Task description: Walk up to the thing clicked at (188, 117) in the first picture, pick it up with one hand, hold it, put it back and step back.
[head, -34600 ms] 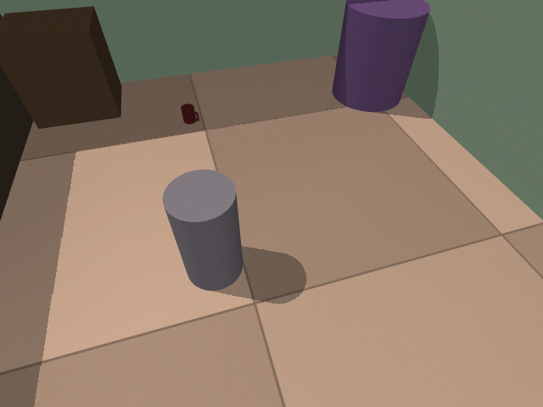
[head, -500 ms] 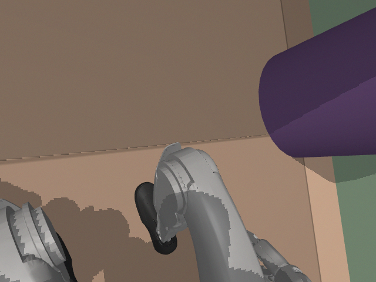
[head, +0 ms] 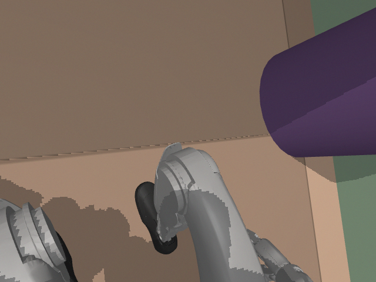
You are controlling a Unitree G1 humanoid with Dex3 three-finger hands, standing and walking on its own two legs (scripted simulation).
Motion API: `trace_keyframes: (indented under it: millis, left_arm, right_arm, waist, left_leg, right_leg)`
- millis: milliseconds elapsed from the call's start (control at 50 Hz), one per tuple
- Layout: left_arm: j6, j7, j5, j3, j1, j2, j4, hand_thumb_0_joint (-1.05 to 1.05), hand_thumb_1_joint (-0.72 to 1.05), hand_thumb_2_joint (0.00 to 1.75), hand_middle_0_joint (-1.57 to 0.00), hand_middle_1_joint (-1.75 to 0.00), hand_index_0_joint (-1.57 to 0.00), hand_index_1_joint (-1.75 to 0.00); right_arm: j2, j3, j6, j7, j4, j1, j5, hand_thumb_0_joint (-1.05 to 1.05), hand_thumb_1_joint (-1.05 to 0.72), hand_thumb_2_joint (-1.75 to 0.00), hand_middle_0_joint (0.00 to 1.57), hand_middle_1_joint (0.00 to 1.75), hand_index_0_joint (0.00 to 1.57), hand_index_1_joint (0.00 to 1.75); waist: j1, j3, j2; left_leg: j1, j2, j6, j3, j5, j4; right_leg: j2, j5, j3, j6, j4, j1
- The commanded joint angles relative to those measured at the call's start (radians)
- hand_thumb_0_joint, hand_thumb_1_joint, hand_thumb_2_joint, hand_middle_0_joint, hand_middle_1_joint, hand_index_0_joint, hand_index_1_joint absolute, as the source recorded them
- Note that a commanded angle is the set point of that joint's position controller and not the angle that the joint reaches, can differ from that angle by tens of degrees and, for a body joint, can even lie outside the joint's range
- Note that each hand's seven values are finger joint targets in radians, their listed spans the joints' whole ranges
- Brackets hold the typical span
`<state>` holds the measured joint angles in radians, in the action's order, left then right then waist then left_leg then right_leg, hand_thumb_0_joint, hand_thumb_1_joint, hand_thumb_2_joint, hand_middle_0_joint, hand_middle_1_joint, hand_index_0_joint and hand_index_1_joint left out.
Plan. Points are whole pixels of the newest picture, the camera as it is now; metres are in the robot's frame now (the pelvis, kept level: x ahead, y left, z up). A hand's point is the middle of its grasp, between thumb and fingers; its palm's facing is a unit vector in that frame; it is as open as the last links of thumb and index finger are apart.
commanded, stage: rest palm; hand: left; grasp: from above
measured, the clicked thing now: out of the picture +0.48 +0.40 -0.26
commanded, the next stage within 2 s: go down in 0.56 s
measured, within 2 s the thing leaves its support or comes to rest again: neither
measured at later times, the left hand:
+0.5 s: hand out of the picture +0.47 +0.40 -0.21, palm faces -0.43 -0.16 -0.89, open 13.5 cm
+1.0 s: hand out of the picture +0.48 +0.42 -0.18, palm faces -0.40 -0.14 -0.91, open 13.9 cm
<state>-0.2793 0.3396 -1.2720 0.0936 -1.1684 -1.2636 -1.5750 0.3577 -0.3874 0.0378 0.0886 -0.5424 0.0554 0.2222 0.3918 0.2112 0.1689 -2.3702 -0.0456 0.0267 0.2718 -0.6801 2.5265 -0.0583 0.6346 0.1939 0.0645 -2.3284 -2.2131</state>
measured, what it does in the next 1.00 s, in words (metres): stands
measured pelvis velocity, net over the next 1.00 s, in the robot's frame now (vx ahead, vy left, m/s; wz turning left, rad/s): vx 0.00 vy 0.00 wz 0.01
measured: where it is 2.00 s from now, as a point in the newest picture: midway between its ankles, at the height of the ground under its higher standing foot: (116, 254)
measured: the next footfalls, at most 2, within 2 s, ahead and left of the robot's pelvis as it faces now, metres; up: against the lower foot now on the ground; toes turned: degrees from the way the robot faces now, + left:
none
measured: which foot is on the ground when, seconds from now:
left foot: down 0.00-1.00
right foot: down 0.00-1.00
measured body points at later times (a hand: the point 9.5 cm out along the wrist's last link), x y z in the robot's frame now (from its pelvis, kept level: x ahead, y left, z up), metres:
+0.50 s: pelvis +0.00 +0.00 +0.00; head +0.28 +0.14 +0.31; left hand +0.49 +0.41 -0.16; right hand +0.08 -0.26 -0.05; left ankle +0.07 +0.12 -0.28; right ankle +0.13 -0.12 -0.28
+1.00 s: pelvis +0.00 +0.00 +0.00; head +0.28 +0.15 +0.33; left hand +0.50 +0.43 -0.13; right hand +0.09 -0.26 -0.05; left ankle +0.07 +0.12 -0.28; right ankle +0.13 -0.12 -0.28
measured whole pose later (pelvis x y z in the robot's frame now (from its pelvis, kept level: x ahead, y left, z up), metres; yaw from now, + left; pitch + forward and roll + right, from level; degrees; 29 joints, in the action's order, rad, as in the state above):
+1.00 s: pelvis +0.00 +0.00 +0.00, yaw +0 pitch +29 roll -16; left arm -0.24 0.25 -1.26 0.12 -1.15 -1.23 -1.44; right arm 0.35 -0.34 0.01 0.10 -0.52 0.09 0.20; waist 0.36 0.17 0.13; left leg -2.38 -0.04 0.03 0.26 -0.67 2.50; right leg -0.05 0.64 0.19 0.06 -2.31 -2.22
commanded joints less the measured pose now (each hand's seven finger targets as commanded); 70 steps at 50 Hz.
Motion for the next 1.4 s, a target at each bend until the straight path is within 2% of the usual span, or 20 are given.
trace_keyframes:
  millis: [0, 140, 260, 440, 500, 520, 580, 640, 660, 680, 740, 760, 820, 880, 900, 920, 1060, 1140, 1260, 1380]
  left_arm:
    - [0.000, 0.043, 0.024, 0.039, -0.228, -0.284, 0.152, 0.00, -0.45, 0.99, -0.08, -1.09, -0.10, -1.07]
    - [0.001, 0.045, 0.019, 0.045, -0.221, -0.290, 0.162, 0.00, -0.47, 0.99, -0.08, -1.08, -0.08, -1.07]
    - [0.002, 0.041, 0.024, 0.015, -0.211, -0.243, 0.131, 0.00, -0.45, 1.01, -0.08, -1.09, -0.09, -1.08]
    - [-0.013, 0.050, 0.022, 0.034, -0.225, -0.284, 0.138, 0.00, -0.46, 0.96, -0.07, -1.08, -0.09, -1.06]
    - [-0.006, 0.050, 0.018, 0.027, -0.214, -0.268, 0.139, 0.00, -0.46, 0.98, -0.07, -1.08, -0.08, -1.06]
    - [-0.005, 0.049, 0.023, 0.023, -0.218, -0.259, 0.142, 0.00, -0.45, 0.99, -0.08, -1.08, -0.09, -1.07]
    - [-0.005, 0.055, 0.020, 0.046, -0.232, -0.294, 0.168, 0.00, -0.47, 0.98, -0.07, -1.06, -0.08, -1.05]
    - [0.004, 0.050, 0.018, 0.042, -0.233, -0.274, 0.164, 0.00, -0.54, 0.99, -0.05, -1.14, -0.07, -1.12]
    - [0.005, 0.047, 0.016, 0.030, -0.228, -0.266, 0.155, 0.00, -0.49, 0.93, -0.06, -1.08, -0.08, -1.06]
    - [0.005, 0.048, 0.022, 0.037, -0.234, -0.273, 0.161, 0.00, -0.55, 1.00, -0.05, -1.13, -0.06, -1.11]
    - [0.014, 0.044, 0.014, 0.069, -0.250, -0.314, 0.217, 0.00, -0.49, 0.92, -0.05, -1.09, -0.08, -1.06]
    - [0.021, 0.033, 0.005, 0.054, -0.245, -0.297, 0.215, 0.00, -0.56, 1.00, -0.05, -1.13, -0.06, -1.11]
    - [0.036, 0.008, 0.023, 0.060, -0.237, -0.270, 0.231, 0.00, -0.50, 0.93, -0.05, -1.08, -0.07, -1.06]
    - [0.049, -0.029, 0.022, 0.049, -0.212, -0.251, 0.255, 0.00, -0.56, 1.00, -0.05, -1.13, -0.06, -1.11]
    - [0.049, -0.039, 0.032, 0.067, -0.226, -0.258, 0.283, 0.00, -0.49, 0.92, -0.05, -1.10, -0.08, -1.07]
    - [0.053, -0.053, 0.033, 0.058, -0.205, -0.245, 0.274, 0.00, -0.55, 0.99, -0.05, -1.13, -0.06, -1.12]
    - [0.034, -0.136, 0.061, 0.056, -0.210, -0.193, 0.372, 0.00, -0.54, 0.98, -0.05, -1.11, -0.06, -1.10]
    - [0.021, -0.159, 0.056, 0.092, -0.221, -0.226, 0.464, 0.00, -0.55, 0.99, -0.05, -1.11, -0.06, -1.10]
    - [0.049, -0.197, 0.068, 0.102, -0.224, -0.182, 0.555, 0.00, -0.55, 0.98, -0.05, -1.11, -0.06, -1.10]
    - [0.099, -0.302, 0.131, 0.078, -0.214, -0.109, 0.698, 0.00, -0.52, 0.96, -0.05, -1.12, -0.07, -1.10]
  right_arm:
    - [0.338, 0.100, -0.010, -0.013, -0.008, 0.175, 0.000, 0.00, -0.89, -0.90, 0.20, 0.30, 0.20, 0.30]
    - [0.335, 0.100, -0.012, -0.012, -0.003, 0.178, 0.000, 0.00, -0.89, -0.90, 0.20, 0.30, 0.20, 0.30]
    - [0.327, 0.100, -0.009, -0.011, -0.014, 0.180, 0.002, 0.00, -0.89, -0.90, 0.20, 0.30, 0.20, 0.30]
    - [0.337, 0.093, -0.013, -0.016, -0.010, 0.170, 0.006, 0.00, -0.89, -0.90, 0.20, 0.30, 0.20, 0.30]
    - [0.327, 0.095, -0.010, -0.015, -0.012, 0.181, 0.004, 0.00, -0.89, -0.90, 0.20, 0.30, 0.20, 0.30]
    - [0.332, 0.098, -0.007, -0.014, -0.009, 0.180, 0.001, 0.00, -0.89, -0.90, 0.20, 0.30, 0.20, 0.30]
    - [0.334, 0.100, -0.008, -0.016, -0.013, 0.177, 0.002, 0.00, -0.89, -0.90, 0.20, 0.30, 0.20, 0.30]
    - [0.336, 0.106, -0.007, -0.014, -0.011, 0.184, 0.002, 0.00, -0.91, -0.90, 0.20, 0.30, 0.20, 0.30]
    - [0.328, 0.102, -0.005, -0.013, -0.011, 0.186, 0.000, 0.00, -0.89, -0.89, 0.20, 0.30, 0.20, 0.30]
    - [0.333, 0.105, -0.007, -0.014, -0.007, 0.178, -0.001, 0.00, -0.91, -0.90, 0.20, 0.30, 0.20, 0.30]
    - [0.339, 0.118, -0.011, -0.014, -0.004, 0.184, -0.002, 0.00, -0.89, -0.89, 0.20, 0.30, 0.20, 0.30]
    - [0.328, 0.120, -0.010, -0.011, -0.006, 0.189, -0.004, 0.00, -0.91, -0.90, 0.20, 0.30, 0.20, 0.30]
    - [0.333, 0.137, -0.017, -0.009, 0.001, 0.192, -0.012, 0.00, -0.90, -0.90, 0.20, 0.30, 0.20, 0.30]
    - [0.319, 0.147, -0.027, -0.004, 0.003, 0.204, -0.018, 0.00, -0.91, -0.90, 0.20, 0.30, 0.20, 0.30]
    - [0.328, 0.157, -0.033, -0.005, 0.008, 0.212, -0.019, 0.00, -0.89, -0.89, 0.20, 0.30, 0.20, 0.30]
    - [0.319, 0.157, -0.036, -0.003, 0.011, 0.212, -0.023, 0.00, -0.91, -0.90, 0.20, 0.30, 0.20, 0.30]
    - [0.311, 0.189, -0.067, -0.004, 0.017, 0.233, -0.042, 0.00, -0.91, -0.90, 0.20, 0.30, 0.20, 0.30]
    - [0.303, 0.210, -0.087, -0.005, 0.023, 0.237, -0.054, 0.00, -0.91, -0.90, 0.20, 0.30, 0.20, 0.30]
    - [0.270, 0.254, -0.114, -0.004, 0.024, 0.256, -0.078, 0.00, -0.92, -0.90, 0.20, 0.30, 0.20, 0.30]
    - [0.246, 0.311, -0.156, -0.022, 0.014, 0.293, -0.111, 0.00, -0.91, -0.90, 0.20, 0.30, 0.20, 0.30]
  waist:
    - [0.044, -0.661, -0.626]
    - [0.040, -0.661, -0.658]
    - [0.054, -0.640, -0.622]
    - [0.048, -0.656, -0.625]
    - [0.042, -0.661, -0.634]
    - [0.055, -0.644, -0.630]
    - [0.039, -0.669, -0.634]
    - [0.044, -0.654, -0.644]
    - [0.046, -0.654, -0.644]
    - [0.043, -0.670, -0.632]
    - [0.016, -0.713, -0.678]
    - [0.020, -0.718, -0.697]
    - [0.022, -0.703, -0.680]
    - [0.003, -0.717, -0.692]
    - [-0.002, -0.723, -0.675]
    - [-0.003, -0.717, -0.665]
    - [-0.014, -0.744, -0.628]
    - [-0.065, -0.819, -0.681]
    - [-0.093, -0.876, -0.707]
    - [-0.120, -0.968, -0.695]
  left_leg:
    - [0.580, -0.044, -0.022, -0.070, 0.262, -0.248]
    - [0.607, -0.046, -0.027, -0.068, 0.271, -0.259]
    - [0.572, -0.043, -0.020, -0.072, 0.245, -0.252]
    - [0.570, -0.042, -0.021, -0.072, 0.236, -0.251]
    - [0.592, -0.045, -0.018, -0.076, 0.249, -0.250]
    - [0.575, -0.042, -0.021, -0.073, 0.242, -0.253]
    - [0.581, -0.044, -0.024, -0.074, 0.251, -0.250]
    - [0.591, -0.045, -0.028, -0.068, 0.265, -0.256]
    - [0.578, -0.043, -0.023, -0.073, 0.245, -0.253]
    - [0.575, -0.043, -0.023, -0.073, 0.229, -0.257]
    - [0.605, -0.039, -0.030, -0.079, 0.267, -0.256]
    - [0.620, -0.041, -0.029, -0.084, 0.283, -0.253]
    - [0.605, -0.038, -0.031, -0.084, 0.295, -0.252]
    - [0.613, -0.034, -0.027, -0.091, 0.283, -0.270]
    - [0.598, -0.031, -0.030, -0.089, 0.280, -0.268]
    - [0.584, -0.029, -0.026, -0.093, 0.265, -0.274]
    - [0.591, -0.015, -0.023, -0.098, 0.265, -0.288]
    - [0.634, -0.005, -0.027, -0.110, 0.296, -0.304]
    - [0.657, 0.005, -0.022, -0.132, 0.263, -0.348]
    - [0.745, 0.013, -0.013, -0.141, 0.242, -0.457]
  right_leg:
    - [-0.025, -0.234, 0.083, -0.085, 0.194, 0.305]
    - [-0.025, -0.228, 0.083, -0.088, 0.189, 0.293]
    - [-0.028, -0.222, 0.084, -0.086, 0.195, 0.299]
    - [-0.026, -0.220, 0.086, -0.085, 0.197, 0.313]
    - [-0.027, -0.226, 0.077, -0.083, 0.196, 0.305]
    - [-0.025, -0.221, 0.081, -0.085, 0.193, 0.296]
    - [-0.025, -0.228, 0.081, -0.086, 0.197, 0.310]
    - [-0.022, -0.233, 0.083, -0.088, 0.189, 0.285]
    - [-0.025, -0.220, 0.080, -0.088, 0.192, 0.291]
    - [-0.028, -0.212, 0.084, -0.088, 0.195, 0.298]
    - [-0.023, -0.237, 0.080, -0.094, 0.191, 0.308]
    - [-0.024, -0.243, 0.074, -0.093, 0.189, 0.305]
    - [-0.020, -0.245, 0.075, -0.095, 0.199, 0.283]
    - [-0.020, -0.231, 0.070, -0.096, 0.205, 0.291]
    - [-0.016, -0.231, 0.072, -0.100, 0.211, 0.290]
    - [-0.017, -0.223, 0.070, -0.099, 0.212, 0.302]
    - [-0.009, -0.214, 0.060, -0.102, 0.228, 0.297]
    - [-0.006, -0.226, 0.045, -0.110, 0.224, 0.292]
    - [0.001, -0.199, 0.022, -0.113, 0.243, 0.262]
    - [0.011, -0.185, -0.009, -0.114, 0.313, 0.302]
